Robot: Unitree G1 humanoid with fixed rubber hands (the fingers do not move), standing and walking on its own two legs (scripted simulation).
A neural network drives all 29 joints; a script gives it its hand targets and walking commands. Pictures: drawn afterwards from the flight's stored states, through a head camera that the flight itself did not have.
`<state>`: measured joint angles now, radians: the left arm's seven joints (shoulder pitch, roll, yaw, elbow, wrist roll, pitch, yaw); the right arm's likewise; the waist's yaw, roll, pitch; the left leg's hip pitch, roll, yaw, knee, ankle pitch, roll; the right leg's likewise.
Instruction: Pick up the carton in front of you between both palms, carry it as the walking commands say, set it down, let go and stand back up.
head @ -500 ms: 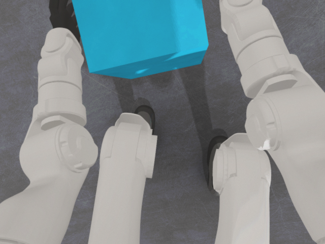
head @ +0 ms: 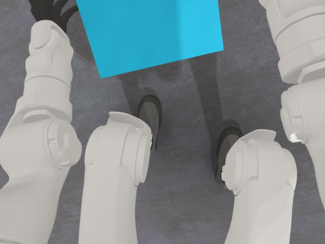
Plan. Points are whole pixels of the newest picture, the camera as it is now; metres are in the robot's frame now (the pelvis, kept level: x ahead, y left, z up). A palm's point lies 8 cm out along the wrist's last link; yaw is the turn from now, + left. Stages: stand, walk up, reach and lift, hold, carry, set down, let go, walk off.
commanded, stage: set down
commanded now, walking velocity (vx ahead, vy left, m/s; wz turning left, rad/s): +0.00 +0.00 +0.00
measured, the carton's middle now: (157, 11) +0.50 +0.12 -0.26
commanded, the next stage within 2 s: let go in 1.00 s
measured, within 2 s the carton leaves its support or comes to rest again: neither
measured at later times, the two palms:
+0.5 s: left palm out of the picture +0.46 +0.30 -0.03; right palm out of the picture +0.61 -0.05 -0.02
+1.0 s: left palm out of the picture +0.46 +0.31 +0.13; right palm out of the picture +0.61 -0.06 +0.13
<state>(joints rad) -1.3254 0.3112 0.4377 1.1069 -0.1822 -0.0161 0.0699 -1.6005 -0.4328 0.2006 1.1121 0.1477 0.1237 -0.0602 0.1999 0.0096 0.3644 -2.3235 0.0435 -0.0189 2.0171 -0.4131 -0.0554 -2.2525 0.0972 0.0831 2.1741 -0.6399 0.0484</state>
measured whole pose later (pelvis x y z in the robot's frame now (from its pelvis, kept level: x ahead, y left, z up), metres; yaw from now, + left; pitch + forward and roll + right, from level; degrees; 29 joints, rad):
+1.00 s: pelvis +0.04 +0.01 +0.22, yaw +0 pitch +48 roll -1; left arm -0.94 0.13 0.45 0.64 -0.04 0.21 0.05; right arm -1.28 -0.34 -0.12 0.97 -0.07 0.26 0.02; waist 0.22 -0.07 -0.09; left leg -1.79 0.00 -0.04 1.24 -0.28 -0.04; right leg -1.71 0.06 0.07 1.35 -0.48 0.03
